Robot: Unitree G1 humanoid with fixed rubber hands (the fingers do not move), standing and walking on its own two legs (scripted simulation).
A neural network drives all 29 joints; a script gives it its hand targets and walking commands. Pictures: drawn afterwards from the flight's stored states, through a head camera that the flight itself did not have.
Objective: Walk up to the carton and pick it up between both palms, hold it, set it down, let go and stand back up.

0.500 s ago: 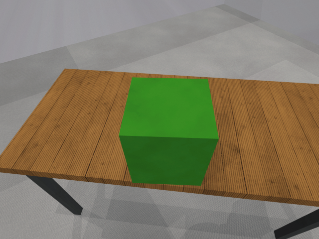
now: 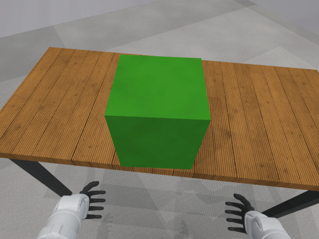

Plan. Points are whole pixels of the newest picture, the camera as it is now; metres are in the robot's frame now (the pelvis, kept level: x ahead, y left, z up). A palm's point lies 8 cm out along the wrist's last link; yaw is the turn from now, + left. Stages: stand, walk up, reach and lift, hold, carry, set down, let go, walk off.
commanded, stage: reach and lift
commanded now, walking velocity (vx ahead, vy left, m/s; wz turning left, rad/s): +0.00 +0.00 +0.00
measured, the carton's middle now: (158, 116) +0.43 +0.02 +0.04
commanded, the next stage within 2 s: none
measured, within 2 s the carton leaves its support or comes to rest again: neither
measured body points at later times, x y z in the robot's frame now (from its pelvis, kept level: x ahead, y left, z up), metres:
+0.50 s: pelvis +0.01 -0.03 +0.02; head +0.05 -0.03 +0.47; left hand +0.21 +0.22 -0.07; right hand +0.18 -0.21 -0.09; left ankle +0.02 +0.12 -0.72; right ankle +0.03 -0.11 -0.72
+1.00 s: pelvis +0.01 +0.01 +0.02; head +0.02 +0.02 +0.47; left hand +0.17 +0.23 -0.06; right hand +0.16 -0.20 -0.06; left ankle +0.02 +0.12 -0.72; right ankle +0.03 -0.11 -0.72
